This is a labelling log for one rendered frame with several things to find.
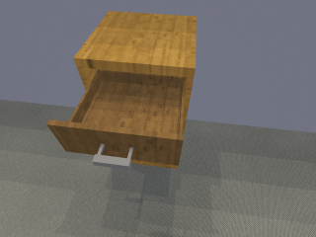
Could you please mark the cabinet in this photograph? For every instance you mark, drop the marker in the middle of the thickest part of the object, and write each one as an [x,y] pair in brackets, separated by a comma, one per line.
[158,44]

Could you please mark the handle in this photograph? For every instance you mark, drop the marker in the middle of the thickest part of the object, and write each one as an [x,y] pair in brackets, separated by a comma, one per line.
[112,161]

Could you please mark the drawer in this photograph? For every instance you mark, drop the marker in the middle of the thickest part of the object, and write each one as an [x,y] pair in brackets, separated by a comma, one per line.
[124,110]

